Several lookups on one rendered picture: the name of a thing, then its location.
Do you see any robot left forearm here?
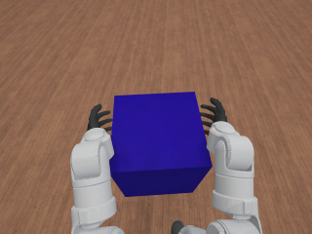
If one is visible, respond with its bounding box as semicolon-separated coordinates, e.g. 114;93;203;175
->
70;128;117;234

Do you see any robot right forearm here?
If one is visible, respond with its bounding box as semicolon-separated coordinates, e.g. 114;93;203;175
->
206;121;263;234

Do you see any right robot foot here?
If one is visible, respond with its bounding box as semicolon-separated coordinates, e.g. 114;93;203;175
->
171;220;184;234

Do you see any robot right hand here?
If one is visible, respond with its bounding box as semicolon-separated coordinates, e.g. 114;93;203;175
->
200;97;227;135

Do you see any robot left hand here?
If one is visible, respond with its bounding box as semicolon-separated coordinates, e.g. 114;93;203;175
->
87;104;113;138

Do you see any carton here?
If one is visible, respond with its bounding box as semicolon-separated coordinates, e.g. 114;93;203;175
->
109;92;213;197

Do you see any robot right upper arm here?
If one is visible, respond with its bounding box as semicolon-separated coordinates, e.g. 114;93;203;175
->
206;219;260;234

